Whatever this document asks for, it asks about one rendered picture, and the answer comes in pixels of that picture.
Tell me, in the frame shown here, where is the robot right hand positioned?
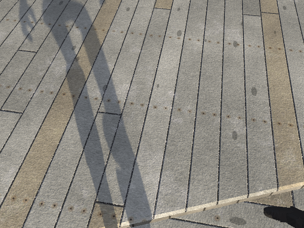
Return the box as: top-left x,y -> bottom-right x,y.
263,206 -> 304,228

